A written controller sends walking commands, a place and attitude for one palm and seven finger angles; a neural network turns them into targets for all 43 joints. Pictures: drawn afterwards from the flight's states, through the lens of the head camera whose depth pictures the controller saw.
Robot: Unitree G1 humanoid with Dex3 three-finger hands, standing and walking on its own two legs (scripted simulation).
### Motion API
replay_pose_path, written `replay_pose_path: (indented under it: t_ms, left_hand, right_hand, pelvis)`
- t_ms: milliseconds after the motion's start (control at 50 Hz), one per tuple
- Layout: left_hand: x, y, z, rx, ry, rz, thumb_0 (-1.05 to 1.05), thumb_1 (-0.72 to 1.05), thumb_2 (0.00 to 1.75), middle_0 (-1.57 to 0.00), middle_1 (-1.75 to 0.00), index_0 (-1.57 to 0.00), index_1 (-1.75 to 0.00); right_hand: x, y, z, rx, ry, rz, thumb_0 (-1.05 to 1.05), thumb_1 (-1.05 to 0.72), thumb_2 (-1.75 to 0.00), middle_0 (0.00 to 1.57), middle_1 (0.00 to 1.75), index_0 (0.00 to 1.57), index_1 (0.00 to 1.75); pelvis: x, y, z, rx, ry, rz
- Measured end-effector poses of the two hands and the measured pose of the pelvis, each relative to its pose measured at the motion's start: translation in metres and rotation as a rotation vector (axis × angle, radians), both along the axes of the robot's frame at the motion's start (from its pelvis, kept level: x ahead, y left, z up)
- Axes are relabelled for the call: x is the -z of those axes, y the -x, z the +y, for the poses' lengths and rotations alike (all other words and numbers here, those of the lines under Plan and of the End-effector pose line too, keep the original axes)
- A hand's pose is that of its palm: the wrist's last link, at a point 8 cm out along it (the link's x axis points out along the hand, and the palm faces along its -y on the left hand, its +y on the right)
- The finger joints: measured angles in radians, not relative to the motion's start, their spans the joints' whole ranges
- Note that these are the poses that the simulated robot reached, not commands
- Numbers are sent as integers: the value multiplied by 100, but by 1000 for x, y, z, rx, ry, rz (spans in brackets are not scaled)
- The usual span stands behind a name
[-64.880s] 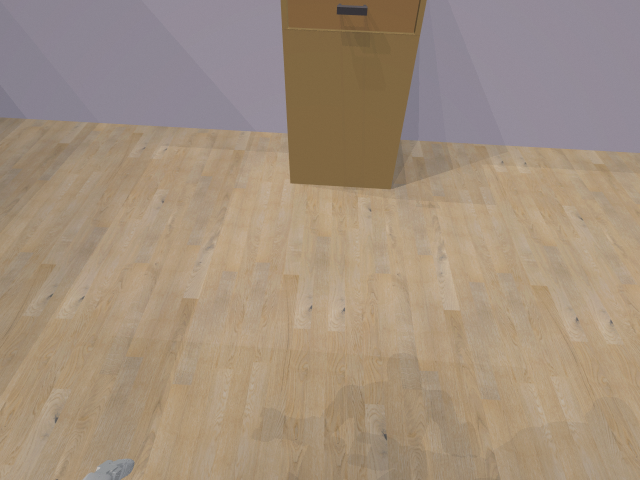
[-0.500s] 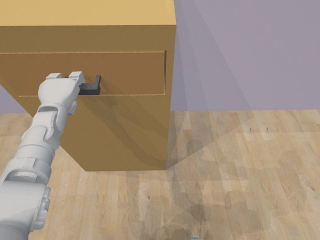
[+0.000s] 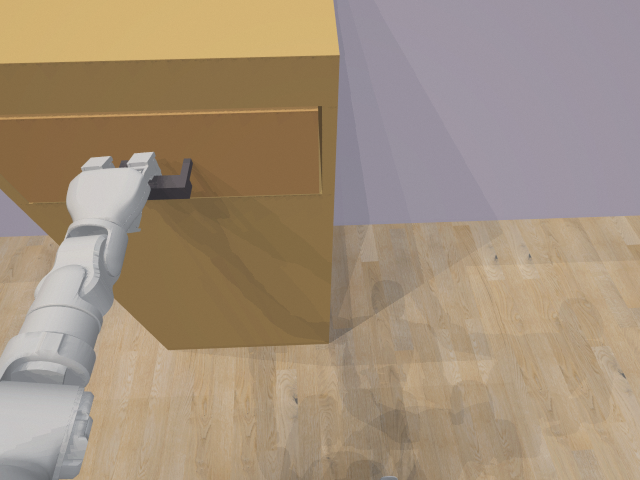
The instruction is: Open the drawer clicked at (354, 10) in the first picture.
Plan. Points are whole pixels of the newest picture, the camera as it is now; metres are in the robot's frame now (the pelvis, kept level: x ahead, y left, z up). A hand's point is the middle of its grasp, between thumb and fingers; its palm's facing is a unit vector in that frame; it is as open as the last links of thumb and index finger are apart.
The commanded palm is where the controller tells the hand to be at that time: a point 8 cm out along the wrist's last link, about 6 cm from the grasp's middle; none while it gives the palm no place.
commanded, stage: pull the drawer open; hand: left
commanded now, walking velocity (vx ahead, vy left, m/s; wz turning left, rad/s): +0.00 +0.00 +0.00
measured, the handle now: (153, 176) +0.50 +0.23 +0.07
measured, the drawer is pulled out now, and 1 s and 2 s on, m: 0.00 0.10 0.23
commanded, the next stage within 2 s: none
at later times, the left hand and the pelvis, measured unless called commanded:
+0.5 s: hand (121, 252) +0.39 +0.26 +0.05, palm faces +0.00 -0.05 -1.00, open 5.9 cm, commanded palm +0.34 +0.25 +0.10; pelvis +0.03 +0.01 +0.01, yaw +0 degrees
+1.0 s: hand (111, 291) +0.34 +0.25 +0.05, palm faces +0.01 -0.04 -1.00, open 5.9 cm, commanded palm +0.31 +0.25 +0.10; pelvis +0.03 -0.01 +0.01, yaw +2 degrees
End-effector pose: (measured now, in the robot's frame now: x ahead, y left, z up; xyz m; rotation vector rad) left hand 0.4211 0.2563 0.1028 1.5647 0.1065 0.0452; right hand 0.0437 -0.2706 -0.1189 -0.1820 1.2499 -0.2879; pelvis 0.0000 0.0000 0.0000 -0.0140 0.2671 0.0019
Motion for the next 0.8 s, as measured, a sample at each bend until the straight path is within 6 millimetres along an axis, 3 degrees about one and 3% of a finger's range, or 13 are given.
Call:
replay_pose_path:
  t_ms: [140,500,640,800]
  left_hand:
    - [1,10,1,4,13,-13,0,73,79,-33,-134,-31,-135]
    - [3,50,0,-6,43,-35,0,74,79,-30,-134,-31,-134]
    - [3,66,-1,-21,47,-33,1,74,79,-29,-133,-32,-133]
    - [2,86,-2,-36,48,-29,1,74,78,-29,-131,-31,-133]
  right_hand:
    - [-3,-22,7,-7,-14,-44,1,-90,-90,20,30,20,30]
    - [-18,-117,22,-127,-35,-232,1,-90,-90,20,30,20,30]
    - [-20,-134,26,-160,-49,-265,1,-90,-90,20,30,20,30]
    - [-19,-140,25,-177,-61,-275,1,-90,-90,20,30,20,30]
  pelvis:
    - [-3,-10,4,8,2,-12]
    - [-7,-27,5,-7,2,-49]
    - [-7,-30,2,-11,-1,-60]
    - [-8,-32,-4,-7,-7,-72]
